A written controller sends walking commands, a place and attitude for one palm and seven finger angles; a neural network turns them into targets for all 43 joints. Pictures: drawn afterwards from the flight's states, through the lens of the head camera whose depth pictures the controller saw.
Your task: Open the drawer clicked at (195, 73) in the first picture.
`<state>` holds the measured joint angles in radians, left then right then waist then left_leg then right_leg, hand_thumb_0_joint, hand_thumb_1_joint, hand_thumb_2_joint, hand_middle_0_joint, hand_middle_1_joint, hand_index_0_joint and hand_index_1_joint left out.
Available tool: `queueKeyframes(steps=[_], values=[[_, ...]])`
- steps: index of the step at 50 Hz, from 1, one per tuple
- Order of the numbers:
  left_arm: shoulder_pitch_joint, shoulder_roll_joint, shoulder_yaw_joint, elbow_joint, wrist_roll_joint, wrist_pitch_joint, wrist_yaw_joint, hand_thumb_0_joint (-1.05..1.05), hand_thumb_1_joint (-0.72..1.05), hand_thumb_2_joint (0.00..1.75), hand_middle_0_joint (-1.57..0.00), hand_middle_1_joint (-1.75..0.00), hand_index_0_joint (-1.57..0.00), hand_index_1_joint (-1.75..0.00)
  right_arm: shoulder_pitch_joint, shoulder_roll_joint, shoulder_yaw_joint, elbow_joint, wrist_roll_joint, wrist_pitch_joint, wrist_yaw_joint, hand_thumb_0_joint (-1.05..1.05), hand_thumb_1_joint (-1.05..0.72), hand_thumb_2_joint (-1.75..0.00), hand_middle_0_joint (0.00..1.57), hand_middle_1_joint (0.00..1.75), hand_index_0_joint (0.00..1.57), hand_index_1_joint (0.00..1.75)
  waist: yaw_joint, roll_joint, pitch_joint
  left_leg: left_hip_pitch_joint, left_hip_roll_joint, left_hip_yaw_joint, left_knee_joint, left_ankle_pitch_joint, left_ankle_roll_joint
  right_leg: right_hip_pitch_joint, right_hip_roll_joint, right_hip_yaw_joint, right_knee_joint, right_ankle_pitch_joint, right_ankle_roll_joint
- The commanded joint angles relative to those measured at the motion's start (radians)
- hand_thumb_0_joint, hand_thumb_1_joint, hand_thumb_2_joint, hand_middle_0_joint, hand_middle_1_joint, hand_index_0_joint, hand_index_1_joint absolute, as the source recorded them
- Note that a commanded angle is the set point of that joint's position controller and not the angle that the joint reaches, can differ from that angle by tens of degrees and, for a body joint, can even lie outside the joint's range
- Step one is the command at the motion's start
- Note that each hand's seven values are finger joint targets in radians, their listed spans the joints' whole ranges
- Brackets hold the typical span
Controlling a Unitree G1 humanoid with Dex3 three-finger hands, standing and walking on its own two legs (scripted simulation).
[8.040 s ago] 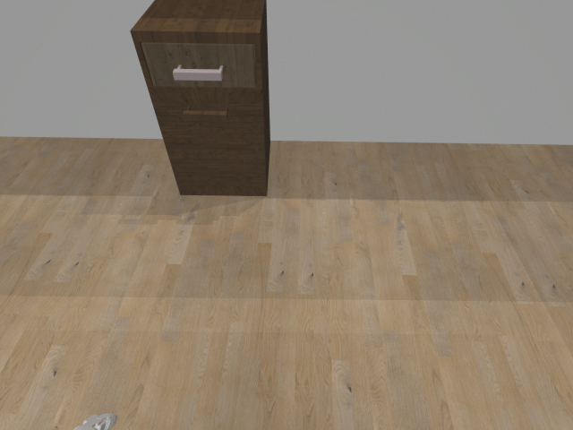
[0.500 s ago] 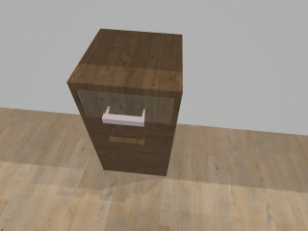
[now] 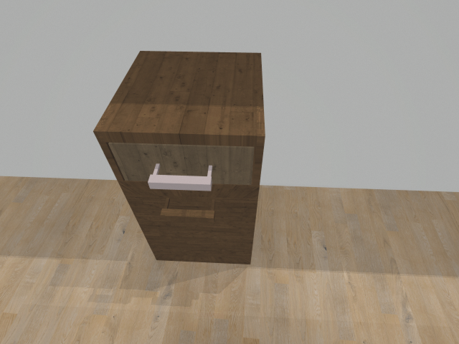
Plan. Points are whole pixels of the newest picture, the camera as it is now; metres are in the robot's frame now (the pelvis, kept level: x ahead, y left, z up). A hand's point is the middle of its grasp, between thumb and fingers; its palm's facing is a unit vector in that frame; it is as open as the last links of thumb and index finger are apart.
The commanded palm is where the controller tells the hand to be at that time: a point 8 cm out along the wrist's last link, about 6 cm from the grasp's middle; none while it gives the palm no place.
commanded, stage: look again from close up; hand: left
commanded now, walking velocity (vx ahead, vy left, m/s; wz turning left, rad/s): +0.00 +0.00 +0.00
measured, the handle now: (182, 175) +0.55 +0.16 -0.10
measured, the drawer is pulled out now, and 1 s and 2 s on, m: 0.00 0.00 0.00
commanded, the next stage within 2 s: raise the hand with hooked fingers in 0.20 s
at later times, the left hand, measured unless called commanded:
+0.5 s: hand (116, 327) +0.16 +0.21 -0.06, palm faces -0.06 -0.70 -0.71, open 7.5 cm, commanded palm +0.11 +0.23 -0.04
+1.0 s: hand (114, 294) +0.20 +0.21 -0.01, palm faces +0.15 -0.03 -0.99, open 10.2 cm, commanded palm +0.16 +0.21 +0.03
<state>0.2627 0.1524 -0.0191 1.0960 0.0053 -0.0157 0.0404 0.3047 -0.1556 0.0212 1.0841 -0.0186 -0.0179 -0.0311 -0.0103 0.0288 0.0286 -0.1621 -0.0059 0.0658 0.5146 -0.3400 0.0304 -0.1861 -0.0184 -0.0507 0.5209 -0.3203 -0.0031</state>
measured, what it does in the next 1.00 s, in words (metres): lowers itself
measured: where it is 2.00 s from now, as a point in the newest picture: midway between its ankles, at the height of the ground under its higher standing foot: outside the picture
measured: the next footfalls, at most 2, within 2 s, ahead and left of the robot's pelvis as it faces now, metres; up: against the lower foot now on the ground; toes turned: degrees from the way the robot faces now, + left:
none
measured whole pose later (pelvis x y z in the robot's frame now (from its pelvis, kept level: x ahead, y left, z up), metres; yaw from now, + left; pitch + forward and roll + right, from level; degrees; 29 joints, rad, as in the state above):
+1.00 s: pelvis -0.04 -0.04 -0.05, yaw +2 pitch +12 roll +2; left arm 0.23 0.39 0.00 0.02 1.04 -0.07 0.46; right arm 0.03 -0.20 -0.01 0.57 -0.08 0.08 0.00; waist 0.10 0.05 -0.11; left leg -0.68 0.03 0.02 0.94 -0.46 -0.03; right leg -0.71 -0.01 -0.09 0.98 -0.47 -0.07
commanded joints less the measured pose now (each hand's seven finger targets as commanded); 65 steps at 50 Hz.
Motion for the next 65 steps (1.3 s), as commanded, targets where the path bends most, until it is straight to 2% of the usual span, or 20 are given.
queueKeyframes(steps=[1,14,15,16,17,18,19,20,22,24,27,28,31,35,38,43,52,57,62,65], values=[[0.056,0.092,0.016,-0.034,-0.001,-0.007,0.001,0.00,0.90,0.90,-0.20,-0.30,-0.20,-0.30,0.058,-0.095,-0.009,-0.028,0.004,-0.009,0.001,0.00,-0.90,-0.90,0.20,0.30,0.20,0.30,0.005,-0.033,0.082,-0.082,0.109,-0.110,-0.133,0.200,0.019,-0.009,-0.075,0.086,-0.082,0.167,-0.044],[0.088,0.083,0.019,-0.017,0.001,-0.005,-0.003,0.00,0.90,0.90,-0.20,-0.30,-0.20,-0.30,0.051,-0.092,-0.006,0.006,0.006,-0.015,-0.002,0.00,-0.90,-0.90,0.20,0.30,0.20,0.30,0.012,-0.023,0.050,-0.036,0.105,-0.103,-0.151,0.241,0.025,0.009,-0.080,0.085,-0.094,0.202,-0.036],[0.153,0.126,0.026,0.012,0.015,-0.024,0.038,0.00,0.90,0.90,-0.20,-0.30,-0.20,-0.30,-0.047,-0.128,-0.023,-0.067,0.020,-0.019,0.005,0.00,-0.90,-0.90,0.20,0.30,0.20,0.30,0.048,-0.165,0.072,-0.118,0.121,-0.082,0.049,0.369,-0.013,-0.009,-0.137,0.130,-0.101,0.632,-0.013],[-0.622,0.436,0.030,-1.523,0.153,-0.185,0.048,0.00,0.88,0.89,-0.20,-0.32,-0.20,-0.32,-0.027,-0.281,-0.037,-0.398,0.067,-0.171,-0.038,0.00,-0.90,-0.90,0.20,0.30,0.20,0.30,-0.039,0.195,-0.455,0.167,0.024,-0.074,-0.078,0.579,0.018,0.047,-0.019,0.151,0.013,0.543,-0.050],[-0.189,0.350,0.039,-1.234,0.174,-0.085,0.119,0.00,0.85,0.88,-0.20,-0.33,-0.20,-0.33,-0.106,-0.184,-0.030,-0.345,0.055,-0.272,-0.080,0.00,-0.90,-0.90,0.20,0.30,0.20,0.30,0.024,0.326,-0.397,0.261,0.077,-0.087,-0.106,0.787,-0.010,-0.053,0.004,0.048,0.082,0.213,-0.054],[-0.129,0.258,0.026,-1.166,0.128,-0.010,0.171,0.00,0.83,0.87,-0.21,-0.34,-0.21,-0.34,-0.089,-0.176,-0.059,-0.270,0.060,-0.299,-0.083,0.00,-0.90,-0.90,0.20,0.30,0.20,0.30,0.014,0.273,-0.296,0.150,0.079,-0.075,-0.101,0.697,-0.050,-0.124,0.008,0.011,0.109,0.058,-0.033],[0.148,0.058,-0.087,-0.970,0.162,0.093,0.179,0.00,0.81,0.86,-0.21,-0.36,-0.21,-0.36,-0.080,-0.128,-0.053,-0.269,0.078,-0.300,-0.084,0.00,-0.90,-0.90,0.20,0.30,0.20,0.30,-0.002,0.141,-0.183,0.055,0.082,-0.090,-0.116,0.584,-0.034,-0.183,0.011,-0.009,0.108,0.009,-0.022],[-0.011,0.073,-0.122,-1.182,0.194,0.081,0.176,0.00,0.78,0.85,-0.21,-0.37,-0.21,-0.37,-0.125,-0.156,-0.050,-0.365,0.078,-0.306,-0.068,0.00,-0.90,-0.90,0.20,0.30,0.20,0.30,0.003,0.079,-0.084,-0.017,0.070,-0.107,-0.087,0.485,-0.024,-0.190,-0.001,-0.006,0.064,0.071,-0.022],[0.024,0.177,-0.086,-1.184,0.392,0.061,0.217,0.00,0.74,0.83,-0.21,-0.40,-0.21,-0.40,-0.160,-0.222,-0.055,-0.412,0.031,-0.295,-0.061,0.00,-0.90,-0.90,0.20,0.30,0.20,0.30,-0.016,-0.021,-0.095,-0.103,0.027,-0.107,0.000,0.349,-0.003,-0.235,0.018,0.035,0.027,0.149,-0.047],[0.084,0.194,-0.059,-1.119,0.574,0.072,0.261,0.00,0.69,0.81,-0.22,-0.43,-0.22,-0.43,-0.142,-0.225,-0.067,-0.475,-0.002,-0.243,-0.038,0.00,-0.90,-0.90,0.20,0.30,0.20,0.30,-0.002,-0.159,-0.137,-0.176,0.006,-0.107,0.063,0.332,-0.004,-0.282,0.038,0.019,0.070,0.110,-0.050],[0.429,0.130,-0.065,-0.950,0.802,0.075,0.298,0.00,0.62,0.78,-0.22,-0.48,-0.22,-0.48,-0.218,-0.216,-0.096,-0.560,-0.029,-0.131,0.015,0.00,-0.90,-0.90,0.20,0.30,0.20,0.30,0.104,-0.289,-0.085,-0.320,-0.015,-0.059,0.095,0.224,-0.021,-0.282,0.043,0.059,0.080,0.071,-0.061],[0.485,0.155,-0.028,-0.935,0.862,0.056,0.301,0.00,0.60,0.77,-0.22,-0.50,-0.22,-0.50,-0.230,-0.207,-0.103,-0.575,-0.024,-0.087,0.036,0.00,-0.90,-0.90,0.20,0.30,0.20,0.30,0.141,-0.276,-0.108,-0.360,-0.021,-0.046,0.100,0.232,-0.027,-0.242,0.039,0.098,0.094,0.146,-0.071],[0.400,0.229,0.007,-1.073,0.979,-0.018,0.324,0.00,0.53,0.74,-0.23,-0.54,-0.23,-0.54,-0.304,-0.195,-0.085,-0.654,-0.017,-0.018,0.068,0.00,-0.90,-0.90,0.20,0.30,0.20,0.30,0.172,-0.218,-0.184,-0.421,-0.039,-0.026,0.136,0.208,-0.025,-0.205,0.022,0.141,0.151,0.213,-0.073],[0.196,0.367,0.126,-1.266,1.095,-0.062,0.424,0.00,0.43,0.70,-0.23,-0.60,-0.23,-0.60,-0.296,-0.170,-0.086,-0.701,-0.050,0.031,0.066,0.00,-0.90,-0.90,0.20,0.30,0.20,0.30,0.158,0.010,-0.339,-0.370,-0.059,-0.023,0.217,0.191,-0.012,-0.243,0.027,0.191,0.208,0.208,-0.074],[-0.111,0.431,0.158,-1.442,1.122,-0.109,0.501,0.00,0.36,0.67,-0.24,-0.64,-0.24,-0.64,-0.299,-0.161,-0.087,-0.690,-0.075,0.054,0.045,0.00,-0.90,-0.90,0.20,0.30,0.20,0.30,0.084,0.046,-0.421,-0.310,-0.062,-0.054,0.330,0.183,0.001,-0.376,0.020,0.236,0.237,0.167,-0.069],[-0.217,0.378,0.089,-1.414,1.064,-0.189,0.523,0.00,0.25,0.62,-0.25,-0.72,-0.25,-0.72,-0.295,-0.162,-0.087,-0.672,-0.082,0.039,0.027,0.00,-0.90,-0.90,0.20,0.30,0.20,0.30,-0.001,-0.007,-0.361,-0.322,-0.054,-0.081,0.434,0.094,0.014,-0.538,0.014,0.238,0.225,0.055,-0.057],[0.026,0.429,0.113,-1.225,0.956,0.105,0.305,0.00,0.04,0.53,-0.26,-0.86,-0.26,-0.86,-0.334,-0.172,-0.047,-0.691,-0.011,0.085,0.000,0.00,-0.90,-0.90,0.20,0.30,0.20,0.30,0.104,-0.188,-0.379,-0.431,-0.053,-0.037,0.205,0.145,-0.002,-0.032,-0.015,0.216,0.144,0.386,-0.001],[-0.012,0.432,0.121,-1.300,0.959,0.030,0.244,0.00,-0.08,0.48,-0.27,-0.93,-0.27,-0.93,-0.321,-0.172,-0.040,-0.666,-0.023,0.067,-0.011,0.00,-0.90,-0.90,0.20,0.30,0.20,0.30,0.097,-0.124,-0.286,-0.368,-0.044,-0.044,0.139,0.152,0.004,-0.050,-0.012,0.175,0.106,0.342,-0.010],[-0.135,0.454,0.178,-1.355,0.987,-0.091,0.341,0.00,-0.20,0.43,-0.28,-1.00,-0.28,-1.00,-0.279,-0.171,-0.073,-0.647,-0.043,0.040,-0.011,0.00,-0.90,-0.90,0.20,0.30,0.20,0.30,0.085,-0.018,-0.328,-0.272,-0.052,-0.054,0.137,0.170,0.008,-0.119,-0.001,0.149,0.090,0.245,-0.031],[-0.175,0.445,0.180,-1.310,0.997,-0.083,0.392,0.00,-0.27,0.40,-0.28,-1.05,-0.28,-1.05,-0.269,-0.177,-0.090,-0.634,-0.036,0.041,-0.003,0.00,-0.90,-0.90,0.20,0.30,0.20,0.30,0.076,0.004,-0.335,-0.238,-0.048,-0.053,0.138,0.190,0.005,-0.165,0.009,0.113,0.098,0.222,-0.039]])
